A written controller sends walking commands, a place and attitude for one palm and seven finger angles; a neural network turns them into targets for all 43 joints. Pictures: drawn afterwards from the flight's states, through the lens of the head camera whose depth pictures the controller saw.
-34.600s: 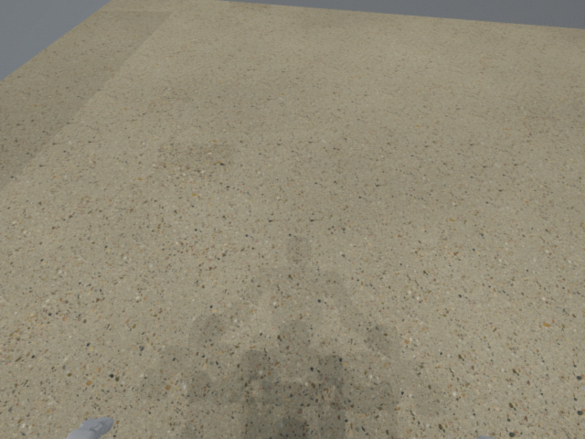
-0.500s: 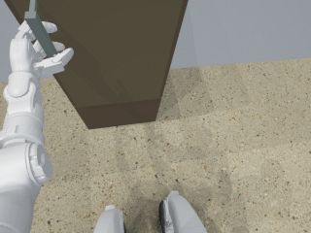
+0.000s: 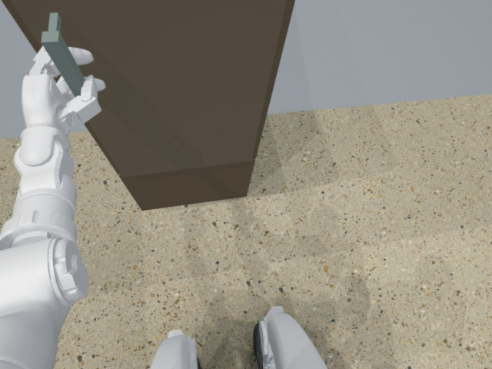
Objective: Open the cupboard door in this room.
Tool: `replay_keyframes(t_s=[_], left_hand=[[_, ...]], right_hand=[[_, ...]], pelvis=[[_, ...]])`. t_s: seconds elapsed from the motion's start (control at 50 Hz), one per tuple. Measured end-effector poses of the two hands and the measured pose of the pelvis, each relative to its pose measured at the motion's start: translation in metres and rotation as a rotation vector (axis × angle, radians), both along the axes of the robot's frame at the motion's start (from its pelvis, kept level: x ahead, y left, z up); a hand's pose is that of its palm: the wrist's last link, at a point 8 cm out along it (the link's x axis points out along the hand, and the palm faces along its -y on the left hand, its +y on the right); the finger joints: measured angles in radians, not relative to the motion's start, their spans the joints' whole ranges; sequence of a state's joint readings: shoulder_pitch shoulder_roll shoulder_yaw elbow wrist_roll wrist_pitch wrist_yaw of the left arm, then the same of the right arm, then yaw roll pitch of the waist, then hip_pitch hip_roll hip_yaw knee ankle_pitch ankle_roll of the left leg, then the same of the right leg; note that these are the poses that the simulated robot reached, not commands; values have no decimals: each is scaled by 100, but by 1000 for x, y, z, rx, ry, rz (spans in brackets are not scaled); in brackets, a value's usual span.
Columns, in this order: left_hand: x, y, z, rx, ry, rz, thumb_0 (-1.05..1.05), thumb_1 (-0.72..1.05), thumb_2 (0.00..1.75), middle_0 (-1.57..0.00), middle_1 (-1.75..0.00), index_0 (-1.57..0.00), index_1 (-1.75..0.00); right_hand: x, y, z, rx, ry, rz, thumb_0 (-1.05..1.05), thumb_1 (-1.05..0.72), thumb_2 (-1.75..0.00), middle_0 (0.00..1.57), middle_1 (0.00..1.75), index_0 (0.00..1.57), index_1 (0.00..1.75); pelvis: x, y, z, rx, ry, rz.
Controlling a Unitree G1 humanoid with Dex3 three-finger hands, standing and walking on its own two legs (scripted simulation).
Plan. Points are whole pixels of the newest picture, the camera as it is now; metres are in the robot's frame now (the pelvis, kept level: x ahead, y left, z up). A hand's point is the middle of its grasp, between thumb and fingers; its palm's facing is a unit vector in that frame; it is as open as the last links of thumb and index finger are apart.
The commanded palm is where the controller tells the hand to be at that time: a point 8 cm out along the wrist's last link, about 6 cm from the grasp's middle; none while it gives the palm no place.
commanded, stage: pull the door open along its arc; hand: left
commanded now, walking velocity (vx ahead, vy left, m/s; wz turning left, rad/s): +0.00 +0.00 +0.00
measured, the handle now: (75, 68) +0.58 +0.21 +0.07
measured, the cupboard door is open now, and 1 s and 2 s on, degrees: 1 46 45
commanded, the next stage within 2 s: open thumb and fingers to let go in 0.86 s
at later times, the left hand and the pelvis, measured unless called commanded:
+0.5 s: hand (135, 165) +0.40 +0.12 +0.07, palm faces +0.41 -0.91 +0.06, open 6.0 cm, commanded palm +0.34 +0.15 +0.07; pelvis +0.02 +0.00 +0.02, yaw +1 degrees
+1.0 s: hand (206, 217) +0.32 +0.03 +0.07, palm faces +0.37 -0.93 -0.07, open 6.0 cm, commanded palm +0.28 +0.08 +0.07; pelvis +0.02 -0.04 +0.02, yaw +4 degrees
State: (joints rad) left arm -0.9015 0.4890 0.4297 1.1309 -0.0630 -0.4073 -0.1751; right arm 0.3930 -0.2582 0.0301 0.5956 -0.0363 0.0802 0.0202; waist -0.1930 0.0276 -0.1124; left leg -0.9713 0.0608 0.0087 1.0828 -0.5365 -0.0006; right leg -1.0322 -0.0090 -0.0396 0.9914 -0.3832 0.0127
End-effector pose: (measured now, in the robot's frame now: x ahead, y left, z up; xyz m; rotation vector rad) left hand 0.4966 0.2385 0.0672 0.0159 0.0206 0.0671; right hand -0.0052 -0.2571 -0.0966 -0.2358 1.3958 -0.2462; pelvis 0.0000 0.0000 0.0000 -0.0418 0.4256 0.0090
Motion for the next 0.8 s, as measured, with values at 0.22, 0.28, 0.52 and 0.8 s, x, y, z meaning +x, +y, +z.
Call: replay_keyframes(t_s=[0.22, 0.28, 0.52, 0.8], left_hand=[[-44, -11, -1, 3, -14, -35, 1, 74, 76, -33, -133, -33, -134], [-63, -19, -1, -7, -17, -38, 1, 73, 75, -33, -133, -33, -134], [-139, -86, -1, -65, -35, 379, 1, 72, 79, -31, -132, -34, -128], [-197, -144, 5, 16, -3, 356, 2, 71, 76, -31, -131, -32, -133]], right_hand=[[29, 3, 9, 42, -85, -11, 1, -91, -90, 20, 29, 20, 30], [49, 4, 12, 52, -140, 7, 1, -91, -90, 20, 29, 20, 30], [147, 22, 11, 123, -377, 192, 1, -91, -90, 20, 29, 20, 30], [200, 35, 18, 177, -511, 294, 1, -91, -90, 20, 29, 20, 30]], pelvis=[[11, 1, 14, 12, -38, -15], [15, 1, 17, 14, -54, -14], [19, -4, 19, 28, -104, 11], [17, -26, 21, 45, -168, 50]])
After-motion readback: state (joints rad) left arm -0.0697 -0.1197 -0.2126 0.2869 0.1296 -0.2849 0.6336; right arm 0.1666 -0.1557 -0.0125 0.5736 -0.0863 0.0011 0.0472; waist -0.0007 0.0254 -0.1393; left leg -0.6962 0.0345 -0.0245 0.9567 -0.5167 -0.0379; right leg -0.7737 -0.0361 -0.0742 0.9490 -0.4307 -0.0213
